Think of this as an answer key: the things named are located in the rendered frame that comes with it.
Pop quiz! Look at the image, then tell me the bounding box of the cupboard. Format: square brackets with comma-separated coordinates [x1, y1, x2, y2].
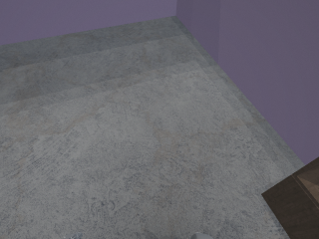
[261, 157, 319, 239]

